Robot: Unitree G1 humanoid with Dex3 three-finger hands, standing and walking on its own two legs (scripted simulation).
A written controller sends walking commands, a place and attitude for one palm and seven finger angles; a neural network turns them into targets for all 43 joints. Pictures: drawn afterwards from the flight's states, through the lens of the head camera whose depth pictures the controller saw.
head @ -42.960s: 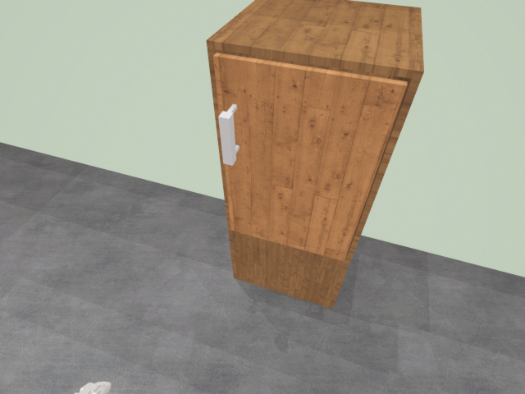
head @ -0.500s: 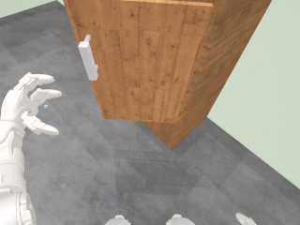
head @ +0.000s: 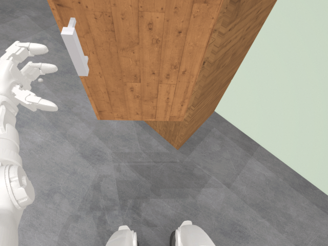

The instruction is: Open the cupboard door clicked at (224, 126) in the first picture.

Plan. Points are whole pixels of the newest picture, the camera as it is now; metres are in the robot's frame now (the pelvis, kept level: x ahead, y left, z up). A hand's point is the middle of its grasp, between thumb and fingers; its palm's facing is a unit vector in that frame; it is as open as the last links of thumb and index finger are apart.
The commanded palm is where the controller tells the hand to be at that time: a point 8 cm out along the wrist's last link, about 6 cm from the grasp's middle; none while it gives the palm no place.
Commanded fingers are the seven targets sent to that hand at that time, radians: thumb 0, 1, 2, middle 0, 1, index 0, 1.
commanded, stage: move the hooked fingers beside the handle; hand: left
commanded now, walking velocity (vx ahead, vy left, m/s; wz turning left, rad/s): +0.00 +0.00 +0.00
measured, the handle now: (78, 48) +0.59 +0.20 +0.08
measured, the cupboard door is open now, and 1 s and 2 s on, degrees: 44 44 44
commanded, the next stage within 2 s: none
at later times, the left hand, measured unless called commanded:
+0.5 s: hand (50, 51) +0.56 +0.25 +0.10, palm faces -0.05 -1.00 -0.01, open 14.0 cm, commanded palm +0.54 +0.30 +0.09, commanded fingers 0.00 -0.50 0.30 -0.30 -1.20 -0.30 -1.20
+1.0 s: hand (43, 59) +0.54 +0.26 +0.09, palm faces -0.07 -1.00 -0.01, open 14.0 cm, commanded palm +0.53 +0.30 +0.08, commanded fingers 0.00 -0.50 0.30 -0.30 -1.20 -0.30 -1.20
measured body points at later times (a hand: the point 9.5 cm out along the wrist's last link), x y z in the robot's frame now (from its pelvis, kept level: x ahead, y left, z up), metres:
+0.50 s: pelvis +0.01 +0.00 -0.01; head +0.17 +0.03 +0.41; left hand +0.55 +0.30 +0.10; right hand -0.04 -0.27 -0.10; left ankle +0.00 +0.09 -0.69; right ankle +0.02 -0.12 -0.69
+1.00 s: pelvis +0.02 +0.01 +0.00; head +0.17 +0.04 +0.42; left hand +0.54 +0.32 +0.10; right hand +0.00 -0.26 -0.10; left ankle +0.00 +0.09 -0.69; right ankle +0.02 -0.12 -0.69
